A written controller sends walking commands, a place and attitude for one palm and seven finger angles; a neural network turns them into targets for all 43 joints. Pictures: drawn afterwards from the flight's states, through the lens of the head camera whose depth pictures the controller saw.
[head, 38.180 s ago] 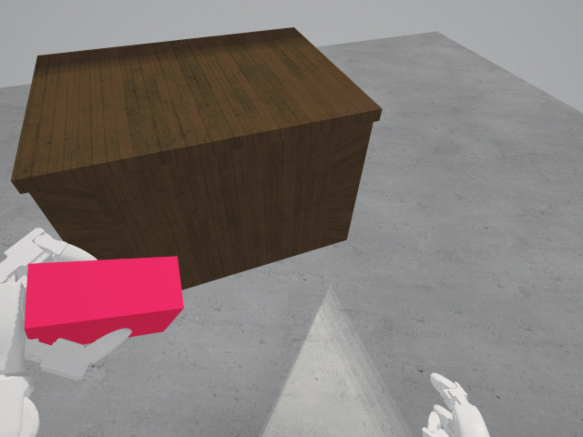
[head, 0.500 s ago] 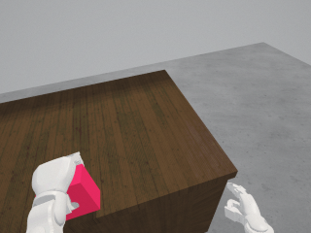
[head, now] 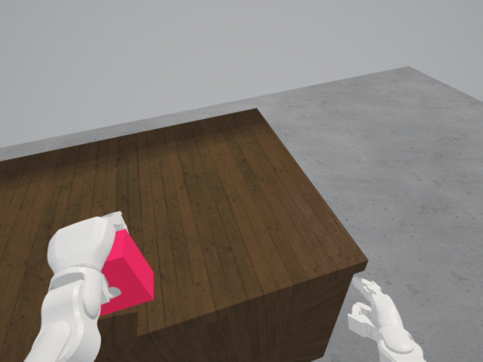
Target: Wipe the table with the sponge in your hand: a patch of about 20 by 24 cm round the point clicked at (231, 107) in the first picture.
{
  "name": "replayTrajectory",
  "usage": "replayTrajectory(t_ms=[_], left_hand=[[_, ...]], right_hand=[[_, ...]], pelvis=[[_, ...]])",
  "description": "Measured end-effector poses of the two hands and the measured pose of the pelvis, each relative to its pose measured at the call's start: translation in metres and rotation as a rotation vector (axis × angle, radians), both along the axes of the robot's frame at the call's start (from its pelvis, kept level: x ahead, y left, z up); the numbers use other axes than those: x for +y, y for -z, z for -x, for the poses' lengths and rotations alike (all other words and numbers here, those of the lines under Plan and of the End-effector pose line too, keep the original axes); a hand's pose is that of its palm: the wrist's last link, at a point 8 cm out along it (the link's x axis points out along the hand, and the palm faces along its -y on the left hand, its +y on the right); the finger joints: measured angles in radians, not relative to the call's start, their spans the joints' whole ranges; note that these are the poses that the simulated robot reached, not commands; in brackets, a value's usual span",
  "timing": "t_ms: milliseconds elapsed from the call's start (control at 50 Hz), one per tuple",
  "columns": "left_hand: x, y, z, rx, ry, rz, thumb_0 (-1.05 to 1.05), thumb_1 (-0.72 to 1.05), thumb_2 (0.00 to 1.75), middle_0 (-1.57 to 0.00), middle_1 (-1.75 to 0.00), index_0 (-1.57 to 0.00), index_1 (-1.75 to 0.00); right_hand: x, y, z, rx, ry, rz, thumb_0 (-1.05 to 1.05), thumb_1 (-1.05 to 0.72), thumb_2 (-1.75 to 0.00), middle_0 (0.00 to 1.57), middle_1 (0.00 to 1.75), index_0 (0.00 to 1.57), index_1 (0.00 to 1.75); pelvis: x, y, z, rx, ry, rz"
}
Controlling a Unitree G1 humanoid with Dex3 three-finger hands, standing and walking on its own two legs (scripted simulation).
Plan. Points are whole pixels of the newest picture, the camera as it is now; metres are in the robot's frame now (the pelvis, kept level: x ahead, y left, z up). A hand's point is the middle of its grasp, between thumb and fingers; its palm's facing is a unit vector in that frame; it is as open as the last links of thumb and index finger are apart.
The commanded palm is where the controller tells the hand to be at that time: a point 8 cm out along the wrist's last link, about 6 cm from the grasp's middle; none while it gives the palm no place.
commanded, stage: lift the sponge slowly off the table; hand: left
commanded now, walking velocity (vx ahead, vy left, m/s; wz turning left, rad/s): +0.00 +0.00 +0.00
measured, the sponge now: (115, 281) +0.21 +0.27 +0.03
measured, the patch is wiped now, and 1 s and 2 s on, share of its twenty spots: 1.00 1.00 1.00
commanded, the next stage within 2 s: bring the sponge back beside the body in 0.86 s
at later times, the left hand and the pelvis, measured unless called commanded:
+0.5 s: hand (98, 244) +0.22 +0.27 +0.12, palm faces +0.15 -0.15 -0.98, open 10.1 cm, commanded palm +0.18 +0.26 +0.19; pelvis +0.00 +0.00 +0.00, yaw +0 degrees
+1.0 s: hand (92, 241) +0.22 +0.27 +0.14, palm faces +0.17 -0.15 -0.98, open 10.1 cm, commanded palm +0.17 +0.26 +0.21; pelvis -0.01 -0.01 +0.00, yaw +0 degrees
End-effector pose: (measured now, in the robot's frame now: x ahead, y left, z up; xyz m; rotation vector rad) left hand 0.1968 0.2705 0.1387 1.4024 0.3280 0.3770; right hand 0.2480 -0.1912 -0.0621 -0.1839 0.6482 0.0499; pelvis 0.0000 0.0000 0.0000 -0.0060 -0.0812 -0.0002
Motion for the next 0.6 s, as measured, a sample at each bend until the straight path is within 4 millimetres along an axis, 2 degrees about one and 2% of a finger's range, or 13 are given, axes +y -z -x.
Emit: replayTrajectory(t_ms=[600], left_hand=[[-0.008, -0.044, 0.004, -0.112, 0.015, 0.033, -0.01, -0.53, 1.08, -0.72, -1.37, -0.76, -1.33]], right_hand=[[0.001, 0.0, -0.001, -0.01, -0.005, -0.02, 0.01, -0.91, -0.9, 0.2, 0.3, 0.19, 0.3]], pelvis=[[0.0, 0.0, 0.002, 0.0, 0.001, -0.002]])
